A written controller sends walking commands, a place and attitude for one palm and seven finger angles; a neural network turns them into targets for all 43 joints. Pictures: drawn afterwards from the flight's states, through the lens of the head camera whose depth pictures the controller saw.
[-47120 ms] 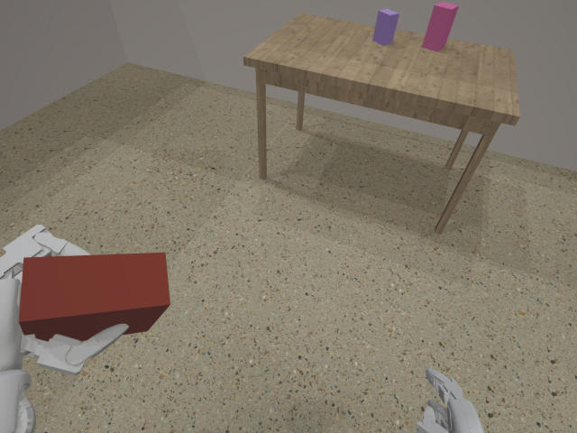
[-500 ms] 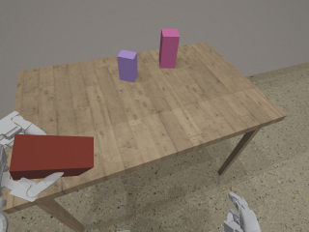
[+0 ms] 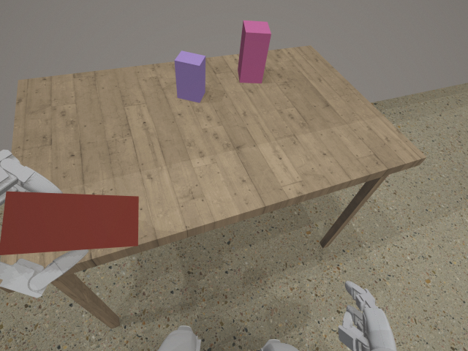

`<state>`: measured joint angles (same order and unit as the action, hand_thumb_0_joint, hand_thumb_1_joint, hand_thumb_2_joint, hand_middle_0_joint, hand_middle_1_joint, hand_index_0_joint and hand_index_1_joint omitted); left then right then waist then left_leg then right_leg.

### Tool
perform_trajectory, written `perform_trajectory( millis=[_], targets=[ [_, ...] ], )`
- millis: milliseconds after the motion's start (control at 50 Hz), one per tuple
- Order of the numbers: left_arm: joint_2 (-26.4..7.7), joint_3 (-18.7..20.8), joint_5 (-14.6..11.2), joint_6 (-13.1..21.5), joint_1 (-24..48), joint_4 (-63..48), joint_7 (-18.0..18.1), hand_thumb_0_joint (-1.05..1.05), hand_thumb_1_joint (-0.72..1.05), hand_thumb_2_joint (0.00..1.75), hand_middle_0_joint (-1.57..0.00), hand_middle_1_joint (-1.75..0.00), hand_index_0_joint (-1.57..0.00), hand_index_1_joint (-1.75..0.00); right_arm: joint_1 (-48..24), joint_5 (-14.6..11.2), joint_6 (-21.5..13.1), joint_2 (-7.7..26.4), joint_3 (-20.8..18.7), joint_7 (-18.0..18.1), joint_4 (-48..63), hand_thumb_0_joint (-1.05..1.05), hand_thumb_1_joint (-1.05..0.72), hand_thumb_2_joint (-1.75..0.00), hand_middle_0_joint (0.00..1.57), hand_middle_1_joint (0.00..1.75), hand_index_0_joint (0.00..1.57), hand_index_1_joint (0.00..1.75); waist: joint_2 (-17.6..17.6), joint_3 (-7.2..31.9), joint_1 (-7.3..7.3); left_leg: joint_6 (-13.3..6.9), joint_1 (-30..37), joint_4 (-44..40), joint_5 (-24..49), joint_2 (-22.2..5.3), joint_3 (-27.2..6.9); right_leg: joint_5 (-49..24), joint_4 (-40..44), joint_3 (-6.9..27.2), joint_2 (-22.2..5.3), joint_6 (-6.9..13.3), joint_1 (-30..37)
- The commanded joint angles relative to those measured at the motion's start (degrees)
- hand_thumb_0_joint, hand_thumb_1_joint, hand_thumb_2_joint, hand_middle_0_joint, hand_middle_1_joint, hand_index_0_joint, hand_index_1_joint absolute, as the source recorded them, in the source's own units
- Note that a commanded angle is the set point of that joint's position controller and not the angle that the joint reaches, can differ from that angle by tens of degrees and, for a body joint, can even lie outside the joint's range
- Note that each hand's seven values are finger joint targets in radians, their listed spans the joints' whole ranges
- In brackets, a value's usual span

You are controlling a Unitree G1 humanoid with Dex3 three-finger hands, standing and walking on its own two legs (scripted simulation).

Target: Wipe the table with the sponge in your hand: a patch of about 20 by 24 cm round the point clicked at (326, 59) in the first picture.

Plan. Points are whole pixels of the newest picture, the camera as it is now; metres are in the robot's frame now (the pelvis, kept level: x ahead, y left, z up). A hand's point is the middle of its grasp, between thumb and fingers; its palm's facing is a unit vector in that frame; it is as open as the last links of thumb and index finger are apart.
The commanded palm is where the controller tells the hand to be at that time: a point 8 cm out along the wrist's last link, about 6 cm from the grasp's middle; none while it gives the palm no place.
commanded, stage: step back with the hand held close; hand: left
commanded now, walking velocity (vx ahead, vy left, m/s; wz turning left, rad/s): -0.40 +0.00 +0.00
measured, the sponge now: (88, 225) +0.24 +0.20 +0.15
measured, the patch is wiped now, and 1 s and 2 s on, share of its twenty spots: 1.00 1.00 1.00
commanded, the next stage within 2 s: stop stepping back and stand still in 0.54 s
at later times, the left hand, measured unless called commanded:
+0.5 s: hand out of the picture +0.14 +0.23 +0.21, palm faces +0.38 -0.86 -0.32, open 9.8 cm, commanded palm +0.09 +0.27 +0.21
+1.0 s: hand out of the picture +0.00 +0.20 +0.18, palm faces +0.38 -0.83 -0.41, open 9.8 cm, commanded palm -0.05 +0.23 +0.21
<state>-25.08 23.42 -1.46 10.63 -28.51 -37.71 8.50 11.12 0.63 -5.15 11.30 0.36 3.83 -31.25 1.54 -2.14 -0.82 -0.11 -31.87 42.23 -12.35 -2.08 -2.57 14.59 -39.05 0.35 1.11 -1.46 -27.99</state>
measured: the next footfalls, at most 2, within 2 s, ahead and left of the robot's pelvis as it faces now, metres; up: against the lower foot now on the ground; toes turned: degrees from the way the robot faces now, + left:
left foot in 0.28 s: +0.00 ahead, +0.13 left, +0.00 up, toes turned +4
right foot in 0.60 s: -0.06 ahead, -0.16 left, +0.00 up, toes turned -1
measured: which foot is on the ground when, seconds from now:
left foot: down 0.00-0.10, up 0.12-0.26, down 0.28-0.64, up 0.66-0.90, down 0.92-1.00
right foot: down 0.00-0.28, up 0.30-0.58, down 0.60-0.94, up 0.96-1.00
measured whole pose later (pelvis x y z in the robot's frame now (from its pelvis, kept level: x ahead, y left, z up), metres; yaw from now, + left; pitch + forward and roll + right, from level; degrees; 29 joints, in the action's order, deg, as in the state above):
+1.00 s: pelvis -0.21 -0.05 +0.01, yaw -1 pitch +2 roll +5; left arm -24.9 23.7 -3.5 7.8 -31.9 -35.1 9.1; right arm 13.7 -1.3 -6.8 12.9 -2.8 4.0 -35.0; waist 8.6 1.8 -1.4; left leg 2.8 -7.5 30.0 -24.8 0.6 3.6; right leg 18.2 -48.2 0.9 -3.2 -0.2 -33.7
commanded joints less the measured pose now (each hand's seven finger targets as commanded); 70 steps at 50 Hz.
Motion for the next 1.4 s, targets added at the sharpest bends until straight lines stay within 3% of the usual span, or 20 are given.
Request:
perform_trajectory(
  millis=[0, 100, 220, 280, 380, 480, 580, 640, 720, 840, 900, 940, 980, 1080, 1120, 1180, 1280, 1320, 1360, 1380],
  targets=[
    [-5.86, 6.44, -0.05, 4.74, 2.14, -10.96, 1.15, 0.00, 0.10, 1.30, -1.20, -1.60, -1.20, -1.60, -3.10, -0.11, -4.04, 8.94, -3.52, 0.04, 7.08, 0.00, -0.90, -0.90, 0.20, 0.30, 0.20, 0.30, -13.15, 10.71, 0.72, -5.66, -4.72, -18.52, -19.90, -10.83, -11.44, 2.93, -1.84, 0.98, 1.11, 1.03, 14.50],
    [-5.47, 2.01, -1.62, 2.47, 4.52, -7.86, 1.58, 0.00, 0.10, 1.30, -1.20, -1.60, -1.20, -1.60, -3.66, -0.37, -2.23, 6.01, -3.38, -0.39, 4.22, 0.00, -0.90, -0.90, 0.20, 0.30, 0.20, 0.30, 12.06, 9.59, 0.10, 2.12, 10.72, 24.99, -17.93, 1.95, 0.74, -0.24, 24.70, 20.05, -22.37, 12.62, -7.52],
    [-7.77, 5.46, -1.54, 2.85, 3.24, -8.82, 1.06, 0.00, 0.10, 1.30, -1.20, -1.60, -1.20, -1.60, -4.61, -0.61, -0.89, 6.24, -2.12, 0.02, 5.59, 0.00, -0.90, -0.90, 0.20, 0.30, 0.20, 0.30, 2.37, 9.85, -1.07, 0.46, 11.66, -10.75, -8.92, 0.65, 2.88, -17.97, 7.51, 8.29, -13.67, 5.63, 3.51],
    [-8.14, 6.44, -1.58, 4.78, 3.57, -15.63, 1.70, 0.00, 0.10, 1.30, -1.20, -1.60, -1.20, -1.60, -2.67, -0.03, -3.47, 7.33, -3.88, -0.31, 7.07, 0.00, -0.90, -0.90, 0.20, 0.30, 0.20, 0.30, -19.64, 13.00, -0.33, -7.31, 24.49, -20.48, 32.11, -19.83, -14.81, 15.25, -20.39, 1.67, 0.07, 0.35, -11.47],
    [-5.28, 4.53, -2.39, 3.64, 5.34, -18.01, 1.54, 0.00, 0.10, 1.30, -1.20, -1.60, -1.20, -1.60, -0.44, -0.92, -7.27, 7.83, -4.64, -2.21, 3.04, 0.00, -0.90, -0.90, 0.20, 0.30, 0.20, 0.30, -12.82, 13.21, -0.33, -6.33, 28.65, -15.03, 39.64, -16.68, -4.99, 12.69, -20.13, 4.17, -1.24, -0.60, -10.69],
    [-2.21, 1.55, -1.91, 1.08, 4.39, -8.12, 1.02, 0.00, 0.10, 1.30, -1.20, -1.60, -1.20, -1.60, -2.45, -0.55, -6.02, 7.55, -3.12, -2.34, 4.19, 0.00, -0.90, -0.90, 0.20, 0.30, 0.20, 0.30, -17.05, 8.33, -0.11, -4.44, 19.25, -19.10, 17.59, -15.17, -5.01, 6.19, -1.47, -0.12, -0.22, -0.07, 2.25],
    [-3.77, 2.45, -2.04, 1.79, 2.60, -5.62, -0.06, 0.00, 0.10, 1.30, -1.20, -1.60, -1.20, -1.60, -3.88, -1.23, -4.90, 7.60, -2.60, -2.06, 6.42, 0.00, -0.90, -0.90, 0.20, 0.30, 0.20, 0.30, -7.98, 9.07, 0.99, -1.58, 13.99, -8.64, 1.80, -10.27, -2.27, -11.90, 19.51, -2.43, -0.99, -0.19, 12.99],
    [-7.06, 3.71, -2.44, 2.58, 0.39, -4.88, -0.36, 0.00, 0.10, 1.30, -1.20, -1.60, -1.20, -1.60, -3.31, -3.02, -4.16, 6.86, -5.19, -1.25, 7.56, 0.00, -0.90, -0.90, 0.20, 0.30, 0.20, 0.30, 21.00, 14.16, 1.21, 2.30, 3.85, 26.17, -20.02, 2.58, 0.84, -33.82, 21.34, 16.97, -21.53, 10.67, 12.82],
    [-7.84, 5.91, -2.22, 0.50, -2.92, -8.44, 0.82, 0.00, 0.10, 1.30, -1.20, -1.60, -1.20, -1.60, -5.69, -1.96, -0.64, 3.89, -1.68, -1.11, 8.06, 0.00, -0.90, -0.90, 0.20, 0.30, 0.20, 0.30, 3.48, 15.01, -1.98, 1.57, 5.70, 28.70, -10.53, 0.38, -0.61, -15.66, 15.23, 12.69, -18.20, 9.56, 6.84],
    [-8.72, 6.52, -1.94, 0.07, 0.02, -9.93, 1.60, 0.00, 0.10, 1.30, -1.20, -1.60, -1.20, -1.60, -3.14, -1.84, -3.72, 7.18, -3.75, 0.10, 5.55, 0.00, -0.90, -0.90, 0.20, 0.30, 0.20, 0.30, 7.75, 13.05, -0.62, -2.28, 14.10, -1.15, -14.78, 0.01, 1.03, -0.46, 15.61, 15.86, -18.17, 6.80, 6.32],
    [-8.27, 6.27, -2.07, 1.11, -2.29, -11.57, 1.71, 0.00, 0.10, 1.30, -1.20, -1.60, -1.20, -1.60, -1.13, -1.79, -5.16, 8.54, -4.51, 0.56, 6.06, 0.00, -0.90, -0.90, 0.20, 0.30, 0.20, 0.30, -8.15, 15.73, -0.83, -3.75, 21.89, -27.93, -1.18, -1.57, 5.64, -3.66, -1.35, 5.16, -7.83, 3.19, 11.45],
    [-8.06, 6.00, -2.35, 1.68, -0.34, -11.69, 1.51, 0.00, 0.10, 1.30, -1.20, -1.60, -1.20, -1.60, -1.05, -2.45, -6.03, 8.62, -5.66, 0.32, 5.97, 0.00, -0.90, -0.90, 0.20, 0.30, 0.20, 0.30, -18.95, 11.86, -0.66, -6.27, 27.72, -28.72, 17.25, -10.12, 1.33, 8.51, -20.62, -4.59, 0.62, 0.42, 0.76],
    [-8.74, 5.08, -1.09, 3.00, 6.85, -12.85, 1.71, 0.00, 0.10, 1.30, -1.20, -1.60, -1.20, -1.60, -1.93, -2.26, -6.93, 7.29, -4.44, 0.56, 3.75, 0.00, -0.90, -0.90, 0.20, 0.30, 0.20, 0.30, -24.23, 3.47, -3.07, -12.64, 23.72, -24.60, 14.21, -15.70, -10.72, 14.66, -25.10, 0.05, -3.07, 1.05, -11.29],
    [-4.08, 0.77, -1.79, -0.49, 12.65, 5.81, -1.19, 0.00, 0.10, 1.30, -1.20, -1.60, -1.20, -1.60, -2.43, -2.78, -5.62, 9.29, -3.92, -0.16, 2.36, 0.00, -0.90, -0.90, 0.20, 0.30, 0.20, 0.30, 5.67, 0.87, 0.71, -4.59, 9.07, 8.07, -6.46, -2.77, 4.48, -9.82, 17.07, -1.81, -2.81, 1.84, 19.93],
    [-6.96, 2.19, -2.67, -0.78, 11.80, 3.93, -1.99, 0.00, 0.10, 1.30, -1.20, -1.60, -1.20, -1.60, -5.59, -2.78, -4.05, 8.94, -4.12, 0.29, 4.57, 0.00, -0.90, -0.90, 0.20, 0.30, 0.20, 0.30, 20.62, 4.50, -0.52, -2.24, -0.22, 31.60, -17.25, 3.85, 0.54, 1.31, 27.81, 28.37, -19.39, 6.56, 14.67],
    [-7.93, 4.00, -2.70, 1.73, 7.23, -1.88, -2.80, 0.00, 0.10, 1.30, -1.20, -1.60, -1.20, -1.60, -4.36, -2.39, -1.66, 7.22, -3.61, -2.05, 2.15, 0.00, -0.90, -0.90, 0.20, 0.30, 0.20, 0.30, 3.14, 4.22, -0.79, -1.02, 4.56, 30.25, -6.66, -0.57, -1.23, 20.08, 28.06, 25.20, -18.14, 8.55, 1.99],
    [-8.70, 3.83, -2.38, 0.79, 3.31, -11.25, -0.16, 0.00, 0.10, 1.30, -1.20, -1.60, -1.20, -1.60, -5.60, -1.87, -1.83, 4.73, -1.00, -0.60, 3.48, 0.00, -0.90, -0.90, 0.20, 0.30, 0.20, 0.30, 5.30, 9.79, -0.52, -3.22, 23.99, 1.04, -11.71, -0.45, 6.47, 25.76, 25.60, 8.94, -14.22, 7.84, -7.00],
    [-7.72, 2.50, -2.08, 0.44, 4.49, -10.96, 0.94, 0.00, 0.10, 1.30, -1.20, -1.60, -1.20, -1.60, -4.68, -1.17, -3.03, 5.73, -0.32, 0.57, 4.01, 0.00, -0.90, -0.90, 0.20, 0.30, 0.20, 0.30, -3.78, 9.91, -0.92, -3.87, 24.99, -13.34, -15.12, 0.63, 7.74, 26.32, 16.40, 4.27, -9.67, 6.36, -3.51],
    [-7.31, 2.43, -1.49, 0.83, 8.67, -10.64, 2.08, 0.00, 0.10, 1.30, -1.20, -1.60, -1.20, -1.60, -4.83, -1.04, -4.56, 8.63, -0.99, 0.87, 5.55, 0.00, -0.90, -0.90, 0.20, 0.30, 0.20, 0.30, -28.54, 5.86, -1.13, -11.01, 19.18, -34.36, -35.98, -17.30, -22.41, 18.73, -20.58, -5.05, 2.17, 1.78, -8.31],
    [-8.91, 3.53, 0.00, 1.53, 15.26, -11.48, 2.18, 0.00, 0.10, 1.30, -1.20, -1.60, -1.20, -1.60, -5.38, -1.72, -5.47, 7.51, -1.21, 0.48, 5.43, 0.00, -0.90, -0.90, 0.20, 0.30, 0.20, 0.30, -21.99, 3.42, -0.31, -13.65, 12.27, -36.38, -31.11, -19.66, -23.13, 12.97, -31.23, 1.75, 0.06, 2.10, -10.30]
  ],
)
